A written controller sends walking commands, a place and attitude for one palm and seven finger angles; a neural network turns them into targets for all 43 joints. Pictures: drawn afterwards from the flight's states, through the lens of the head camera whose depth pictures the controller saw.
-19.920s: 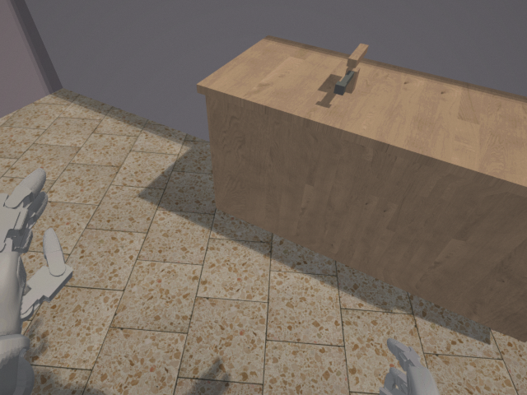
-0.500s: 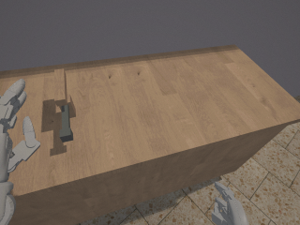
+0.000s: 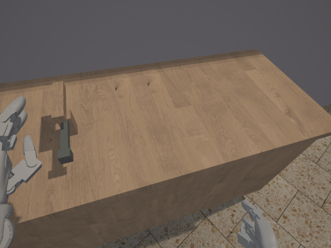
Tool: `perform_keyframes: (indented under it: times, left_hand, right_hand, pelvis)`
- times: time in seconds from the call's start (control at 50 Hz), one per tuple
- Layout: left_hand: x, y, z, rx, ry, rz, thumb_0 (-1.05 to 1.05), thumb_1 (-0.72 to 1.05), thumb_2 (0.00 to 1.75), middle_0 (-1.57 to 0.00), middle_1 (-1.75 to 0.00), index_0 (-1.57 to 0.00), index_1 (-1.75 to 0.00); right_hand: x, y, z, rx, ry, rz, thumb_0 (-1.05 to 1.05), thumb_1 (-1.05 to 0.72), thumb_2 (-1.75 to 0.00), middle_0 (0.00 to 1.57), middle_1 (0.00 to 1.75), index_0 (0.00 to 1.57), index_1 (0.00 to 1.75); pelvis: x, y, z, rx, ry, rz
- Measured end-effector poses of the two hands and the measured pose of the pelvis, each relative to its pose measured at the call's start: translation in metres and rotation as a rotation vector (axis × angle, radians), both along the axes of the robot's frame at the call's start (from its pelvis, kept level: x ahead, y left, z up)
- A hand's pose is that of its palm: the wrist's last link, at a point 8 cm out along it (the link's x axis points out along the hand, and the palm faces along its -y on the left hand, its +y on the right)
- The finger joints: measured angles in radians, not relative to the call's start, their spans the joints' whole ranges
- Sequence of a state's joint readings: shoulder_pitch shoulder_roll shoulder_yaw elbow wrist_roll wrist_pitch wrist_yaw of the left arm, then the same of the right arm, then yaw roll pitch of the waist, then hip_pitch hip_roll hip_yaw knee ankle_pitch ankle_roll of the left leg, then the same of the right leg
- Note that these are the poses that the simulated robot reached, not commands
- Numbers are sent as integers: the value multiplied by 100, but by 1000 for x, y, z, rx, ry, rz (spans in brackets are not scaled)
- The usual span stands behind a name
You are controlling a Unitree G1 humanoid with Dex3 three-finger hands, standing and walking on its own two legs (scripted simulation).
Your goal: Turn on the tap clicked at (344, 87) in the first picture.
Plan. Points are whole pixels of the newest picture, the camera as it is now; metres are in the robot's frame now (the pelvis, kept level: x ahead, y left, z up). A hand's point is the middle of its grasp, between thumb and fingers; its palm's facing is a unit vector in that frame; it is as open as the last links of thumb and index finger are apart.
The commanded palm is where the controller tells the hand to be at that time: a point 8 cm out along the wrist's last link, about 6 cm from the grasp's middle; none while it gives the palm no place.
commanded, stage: come to a stop and stand still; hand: left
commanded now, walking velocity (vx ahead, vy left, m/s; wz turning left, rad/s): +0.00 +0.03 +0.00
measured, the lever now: (65, 155) +0.31 +0.28 +0.03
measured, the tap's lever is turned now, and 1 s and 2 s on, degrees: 0 0 0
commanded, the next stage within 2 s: look again from close up in 0.88 s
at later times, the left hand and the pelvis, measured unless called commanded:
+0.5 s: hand (28, 157) +0.22 +0.26 +0.17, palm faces +0.43 -0.84 -0.34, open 7.4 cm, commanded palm +0.16 +0.28 +0.17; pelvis +0.00 +0.00 +0.00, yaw +0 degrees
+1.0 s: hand (36, 166) +0.21 +0.24 +0.16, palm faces +0.37 -0.86 -0.36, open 7.4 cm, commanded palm +0.15 +0.28 +0.17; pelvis -0.01 +0.00 +0.00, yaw +0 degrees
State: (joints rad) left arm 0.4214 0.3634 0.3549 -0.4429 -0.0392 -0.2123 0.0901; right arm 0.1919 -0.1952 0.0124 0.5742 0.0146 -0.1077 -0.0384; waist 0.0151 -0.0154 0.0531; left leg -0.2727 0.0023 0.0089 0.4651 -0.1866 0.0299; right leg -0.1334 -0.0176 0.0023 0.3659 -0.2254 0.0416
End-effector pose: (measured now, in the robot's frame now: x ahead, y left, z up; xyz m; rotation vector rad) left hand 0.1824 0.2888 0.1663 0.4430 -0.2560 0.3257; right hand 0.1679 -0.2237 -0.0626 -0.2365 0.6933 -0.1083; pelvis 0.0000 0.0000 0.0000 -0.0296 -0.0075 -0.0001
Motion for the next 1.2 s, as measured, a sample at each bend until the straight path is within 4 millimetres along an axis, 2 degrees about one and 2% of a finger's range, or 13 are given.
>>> perform_keyframes:
  times: [0.04, 0.1, 0.14, 0.22, 0.26, 0.34, 0.44, 0.52, 0.6, 0.68, 0.8, 1.04, 1.2]
  left_hand:
    - [7, 11, 14, 118, -40, -2, 2, 89, 90, -22, -30, -22, -30]
    - [16, 29, 26, 118, -126, 42, 2, 89, 90, -22, -30, -22, -30]
    - [17, 25, 25, 76, -134, 42, 2, 89, 90, -21, -30, -21, -30]
    - [9, -6, 10, 26, -63, -56, 2, 90, 90, -21, -30, -21, -30]
    - [4, -15, 1, 19, -15, -94, 2, 90, 90, -21, -30, -21, -30]
    - [-2, -4, -6, 39, 24, -68, 2, 89, 90, -22, -30, -22, -30]
    - [-2, 15, 4, 33, -54, 35, 2, 89, 90, -22, -30, -22, -30]
    - [0, 5, 12, 0, -119, 26, 2, 89, 90, -21, -30, -21, -30]
    - [1, -10, 12, -8, -108, -29, 2, 89, 90, -21, -30, -21, -30]
    - [-1, -9, 6, 5, -50, -37, 2, 89, 90, -21, -30, -21, -30]
    - [-9, 3, 0, -7, -10, 18, 2, 89, 90, -22, -30, -21, -30]
    - [-9, -6, 8, 6, -30, -9, 2, 89, 90, -21, -30, -21, -30]
    - [-9, -3, 4, 10, 7, 2, 2, 89, 90, -21, -30, -21, -30]
  right_hand:
    - [-2, 1, -2, -25, 16, 39, 1, -90, -90, 20, 30, 20, 30]
    - [-6, 2, -4, -15, 30, 51, 1, -90, -89, 20, 30, 20, 30]
    - [-7, 2, -4, 4, 5, 41, 1, -90, -89, 20, 30, 20, 30]
    - [-12, 2, -6, 34, -23, 13, 1, -90, -89, 20, 30, 20, 30]
    - [-14, 2, -7, 36, -16, 0, 1, -90, -89, 20, 30, 20, 30]
    - [-16, 3, -9, 15, 19, -4, 1, -90, -89, 20, 30, 20, 30]
    - [-10, 3, -7, -9, 32, 35, 1, -90, -89, 20, 30, 20, 30]
    - [2, 4, -2, -10, -2, 56, 2, -90, -89, 20, 30, 20, 30]
    - [12, 5, 5, 0, -48, 52, 2, -90, -89, 20, 30, 20, 30]
    - [16, 4, 10, 6, -68, 38, 1, -90, -89, 20, 30, 20, 30]
    - [10, 2, 8, -7, -41, 37, 1, -90, -89, 20, 30, 20, 30]
    - [-6, 3, -2, 7, 5, 19, 1, -90, -89, 20, 30, 20, 30]
    - [-11, 2, -5, 18, 19, 5, 1, -90, -89, 20, 30, 20, 30]
  pelvis:
    - [-3, -3, -1, -2, 9, 2]
    - [-7, -4, -1, 4, 11, -8]
    - [-8, -1, -2, 9, 10, -15]
    - [-6, 5, -3, 13, 10, -21]
    - [-4, 5, -3, 13, 10, -18]
    - [-2, 2, -3, 13, 10, -7]
    - [-1, -2, -2, 10, 5, 7]
    - [0, -2, -2, 8, 2, 6]
    - [1, -2, -1, 6, 0, 3]
    - [0, -3, -1, 3, 0, 2]
    - [-3, -5, 0, 0, -3, 4]
    - [-7, -2, 1, 2, -6, 5]
    - [-6, -2, 1, 2, -3, 3]
